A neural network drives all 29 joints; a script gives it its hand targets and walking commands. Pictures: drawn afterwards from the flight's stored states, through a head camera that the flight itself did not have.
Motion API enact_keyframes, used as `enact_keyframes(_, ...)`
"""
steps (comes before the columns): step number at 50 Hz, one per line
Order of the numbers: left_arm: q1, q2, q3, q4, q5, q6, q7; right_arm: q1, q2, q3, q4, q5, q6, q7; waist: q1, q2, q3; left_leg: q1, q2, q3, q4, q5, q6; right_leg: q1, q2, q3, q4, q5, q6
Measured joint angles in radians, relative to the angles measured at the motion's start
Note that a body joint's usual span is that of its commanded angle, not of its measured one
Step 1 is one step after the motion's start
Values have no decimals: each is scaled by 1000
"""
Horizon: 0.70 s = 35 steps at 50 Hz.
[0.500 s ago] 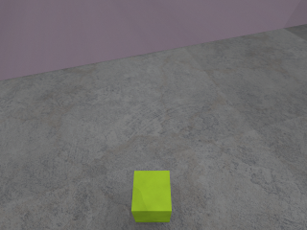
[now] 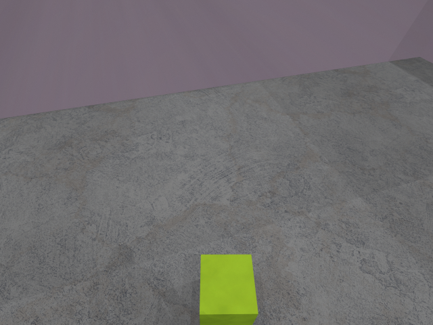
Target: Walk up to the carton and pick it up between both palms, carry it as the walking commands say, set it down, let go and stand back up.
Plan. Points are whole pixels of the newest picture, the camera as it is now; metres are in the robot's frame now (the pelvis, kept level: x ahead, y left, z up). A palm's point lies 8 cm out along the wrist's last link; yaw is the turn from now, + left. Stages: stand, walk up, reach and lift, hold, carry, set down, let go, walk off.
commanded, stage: walk up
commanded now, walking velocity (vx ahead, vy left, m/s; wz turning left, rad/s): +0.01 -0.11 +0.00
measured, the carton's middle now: (225, 293) +0.41 -0.05 -0.64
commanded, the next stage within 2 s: stand in 0.84 s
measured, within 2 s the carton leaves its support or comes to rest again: neither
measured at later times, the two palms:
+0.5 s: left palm out of the picture +0.03 +0.20 -0.14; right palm out of the picture +0.00 -0.28 -0.15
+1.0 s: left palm out of the picture -0.02 +0.14 -0.14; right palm out of the picture +0.02 -0.28 -0.14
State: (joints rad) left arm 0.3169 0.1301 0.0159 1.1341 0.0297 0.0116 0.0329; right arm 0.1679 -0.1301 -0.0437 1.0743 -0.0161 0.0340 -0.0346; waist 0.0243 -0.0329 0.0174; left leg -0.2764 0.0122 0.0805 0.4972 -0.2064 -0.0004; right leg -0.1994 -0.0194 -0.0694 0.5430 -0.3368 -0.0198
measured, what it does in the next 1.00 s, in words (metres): steps on the spot: right foot, then left foot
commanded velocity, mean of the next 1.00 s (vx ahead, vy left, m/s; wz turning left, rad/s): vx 0.00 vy -0.04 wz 0.01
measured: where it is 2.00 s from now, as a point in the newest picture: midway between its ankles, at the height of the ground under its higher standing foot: outside the picture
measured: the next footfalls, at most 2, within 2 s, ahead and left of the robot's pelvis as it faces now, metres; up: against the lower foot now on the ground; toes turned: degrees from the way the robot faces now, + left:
right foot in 0.50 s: +0.02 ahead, -0.17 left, +0.00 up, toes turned +0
left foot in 0.76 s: +0.03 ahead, +0.07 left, +0.00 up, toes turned -8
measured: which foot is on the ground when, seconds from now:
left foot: down 0.00-0.50, up 0.52-0.74, down 0.76-1.00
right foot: down 0.00-0.32, up 0.34-0.48, down 0.50-1.00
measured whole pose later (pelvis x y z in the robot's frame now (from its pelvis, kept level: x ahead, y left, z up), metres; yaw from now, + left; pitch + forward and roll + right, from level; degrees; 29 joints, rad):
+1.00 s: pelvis +0.01 -0.07 +0.01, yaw +0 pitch -2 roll +0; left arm 0.29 0.11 0.00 1.17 0.01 -0.02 0.03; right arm 0.22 -0.12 -0.02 1.15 -0.01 0.00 -0.04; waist 0.01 -0.01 0.07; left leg -0.10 0.02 0.05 0.36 -0.22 -0.01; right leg -0.09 0.01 -0.04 0.37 -0.24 -0.02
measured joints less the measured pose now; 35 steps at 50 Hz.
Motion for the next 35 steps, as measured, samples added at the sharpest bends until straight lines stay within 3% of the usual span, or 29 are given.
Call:
enact_keyframes(2,5,-16,2,-8,3,-1,5,12,-8,-4,1,2,8,0,-14,43,-1,-3,21,-22,17,-12,-5,22,25,-21,-30,18,-20)
enact_keyframes(5,13,-14,8,-8,-2,-3,9,30,-8,-5,-4,7,8,-7,-29,61,-1,-6,37,-31,20,-17,-12,34,43,-28,-58,24,-31)
enact_keyframes(8,3,-7,17,-8,-9,-3,13,41,-7,-8,-4,4,-2,-8,-44,60,21,-3,45,-37,22,-21,-17,49,52,-33,-78,30,-33)
enact_keyframes(14,-21,14,36,-42,-10,1,13,60,-8,-6,10,-1,-5,-22,-40,38,50,-5,53,-37,42,-36,-22,48,59,-32,-65,19,-36)
enact_keyframes(16,-24,27,45,-60,-8,9,9,60,-7,-7,8,-3,-3,-29,-38,24,51,-17,57,-28,56,-45,-23,17,58,-24,-21,6,-33)
enact_keyframes(21,-46,57,54,-103,-6,31,-9,68,-14,-15,-4,-22,-3,-40,-57,30,50,-38,89,-28,45,-30,-36,-121,47,10,275,-132,9)
enact_keyframes(25,-61,58,44,-121,-19,-4,-9,83,-28,-23,17,-15,7,-26,-47,35,38,-42,93,-41,35,-16,-69,-30,-7,42,-5,11,9)
enact_keyframes(29,-48,13,11,-96,-2,-27,-5,88,-45,-17,40,1,26,-9,-31,55,22,-25,59,-65,103,-189,-43,21,-3,31,-63,35,6)
enact_keyframes(35,-31,-25,-10,-64,-11,-40,9,59,-51,-13,35,13,8,1,-32,75,32,49,17,-56,74,-146,-23,68,15,28,-130,68,-5)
